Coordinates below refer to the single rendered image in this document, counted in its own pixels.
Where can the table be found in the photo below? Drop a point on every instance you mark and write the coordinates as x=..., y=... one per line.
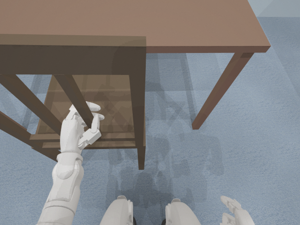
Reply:
x=170, y=26

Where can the robot left thigh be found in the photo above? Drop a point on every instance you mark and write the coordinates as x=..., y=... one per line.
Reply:
x=120, y=212

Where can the chair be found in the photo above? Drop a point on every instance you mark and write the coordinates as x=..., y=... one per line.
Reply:
x=106, y=70

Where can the robot right thigh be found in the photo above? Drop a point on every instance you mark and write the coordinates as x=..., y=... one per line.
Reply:
x=178, y=213

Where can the robot left hand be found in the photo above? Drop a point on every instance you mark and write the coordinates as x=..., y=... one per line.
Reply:
x=73, y=128

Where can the robot thigh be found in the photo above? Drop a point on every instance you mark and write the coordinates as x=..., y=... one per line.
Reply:
x=120, y=212
x=178, y=213

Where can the robot left forearm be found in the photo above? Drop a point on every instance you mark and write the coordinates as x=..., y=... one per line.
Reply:
x=61, y=204

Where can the robot right hand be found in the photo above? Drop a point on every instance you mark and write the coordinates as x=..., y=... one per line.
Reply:
x=242, y=217

